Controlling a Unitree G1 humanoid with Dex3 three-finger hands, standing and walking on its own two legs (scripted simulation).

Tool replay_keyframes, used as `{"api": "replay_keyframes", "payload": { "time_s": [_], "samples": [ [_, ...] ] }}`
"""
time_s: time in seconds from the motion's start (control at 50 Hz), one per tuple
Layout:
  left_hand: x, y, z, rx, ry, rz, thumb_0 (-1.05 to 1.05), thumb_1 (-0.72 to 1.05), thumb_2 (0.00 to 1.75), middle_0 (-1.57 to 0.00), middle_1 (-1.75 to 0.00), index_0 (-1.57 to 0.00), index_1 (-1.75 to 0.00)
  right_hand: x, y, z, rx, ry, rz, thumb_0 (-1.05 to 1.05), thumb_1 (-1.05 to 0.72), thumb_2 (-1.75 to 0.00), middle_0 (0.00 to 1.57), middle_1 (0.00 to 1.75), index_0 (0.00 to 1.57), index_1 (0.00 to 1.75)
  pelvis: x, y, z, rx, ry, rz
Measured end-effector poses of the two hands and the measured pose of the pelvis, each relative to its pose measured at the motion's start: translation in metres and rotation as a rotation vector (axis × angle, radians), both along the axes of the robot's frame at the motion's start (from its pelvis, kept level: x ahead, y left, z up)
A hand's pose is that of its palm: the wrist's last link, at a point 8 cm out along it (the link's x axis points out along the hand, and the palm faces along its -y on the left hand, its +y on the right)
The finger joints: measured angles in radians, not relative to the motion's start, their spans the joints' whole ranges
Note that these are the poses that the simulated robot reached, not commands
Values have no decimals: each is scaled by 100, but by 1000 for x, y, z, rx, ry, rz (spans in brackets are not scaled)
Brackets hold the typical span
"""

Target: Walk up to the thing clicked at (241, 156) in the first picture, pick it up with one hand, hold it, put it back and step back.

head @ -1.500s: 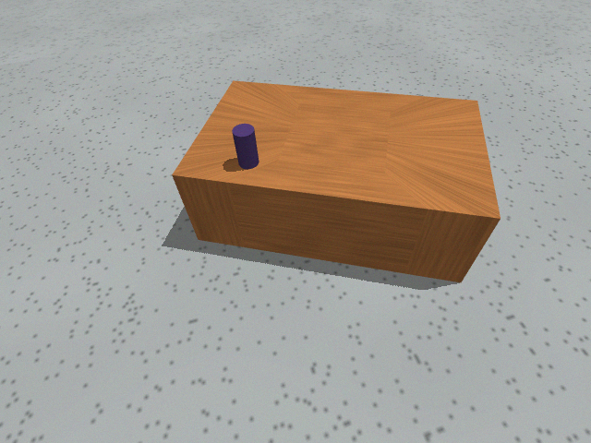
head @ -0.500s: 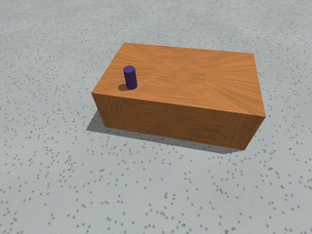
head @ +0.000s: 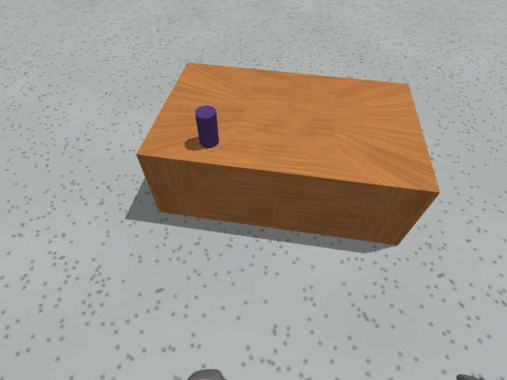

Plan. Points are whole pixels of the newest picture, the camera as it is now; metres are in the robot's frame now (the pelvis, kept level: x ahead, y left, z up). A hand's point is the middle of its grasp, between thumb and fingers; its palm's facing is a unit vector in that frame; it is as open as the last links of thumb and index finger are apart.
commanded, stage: walk up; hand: left
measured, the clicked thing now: (207, 127) +0.97 +0.21 -0.29
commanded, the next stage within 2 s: none
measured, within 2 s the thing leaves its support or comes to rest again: neither
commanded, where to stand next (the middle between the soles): +0.52 +0.06 m, yaw -7 degrees
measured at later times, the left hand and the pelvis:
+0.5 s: hand (133, 267) +0.32 +0.27 -0.11, palm faces -0.09 -0.91 -0.41, open 7.4 cm; pelvis +0.19 +0.01 +0.01, yaw -5 degrees
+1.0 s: hand (113, 212) +0.48 +0.36 -0.14, palm faces -0.20 -0.91 -0.36, open 7.4 cm; pelvis +0.38 +0.09 +0.01, yaw -8 degrees
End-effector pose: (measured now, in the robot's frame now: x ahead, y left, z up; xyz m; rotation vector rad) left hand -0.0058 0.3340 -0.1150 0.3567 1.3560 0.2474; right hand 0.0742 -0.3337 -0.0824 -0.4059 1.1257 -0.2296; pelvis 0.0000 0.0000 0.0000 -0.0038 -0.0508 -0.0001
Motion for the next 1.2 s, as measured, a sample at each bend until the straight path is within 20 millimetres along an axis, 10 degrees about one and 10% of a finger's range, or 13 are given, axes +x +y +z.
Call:
{"api": "replay_keyframes", "payload": {
  "time_s": [0.22, 0.42, 0.6, 0.78, 1.0, 1.2],
  "samples": [
    [161, 14, 32, -18, -169, -153, 0, 90, 90, -21, -30, -20, -30, 5, 47, -5, 86, 66, -118, 1, -90, -90, 21, 30, 21, 30, 79, 25, 17, 13, -7, -42],
    [301, -15, 40, 19, -302, -240, 0, 90, 90, -21, -30, -20, -30, 75, 40, -47, 142, 107, -150, 1, -90, -90, 21, 30, 20, 30, 166, 13, -3, -11, -11, -68],
    [332, -13, 47, -9, -283, -199, 0, 90, 90, -21, -30, -21, -30, 190, 38, -17, 114, -12, -79, 1, -90, -90, 21, 30, 20, 29, 230, 22, 14, 7, -13, -108],
    [371, 51, 11, -20, -180, -192, 0, 89, 90, -21, -30, -21, -30, 271, 61, -2, 17, -46, -69, 1, -90, -90, 20, 30, 20, 29, 303, 66, -5, -34, 9, -111],
    [483, 74, 12, -50, -170, -250, 1, 90, 90, -21, -30, -20, -30, 281, 114, 11, 32, 32, -183, 0, -90, -90, 21, 30, 21, 30, 378, 94, 11, -16, -1, -143],
    [573, 50, 22, -8, -211, -283, 0, 90, 90, -21, -30, -20, -30, 320, 114, -24, 86, 106, -217, 1, -90, -90, 21, 30, 21, 30, 433, 84, 2, 17, 6, -151]
  ]
}}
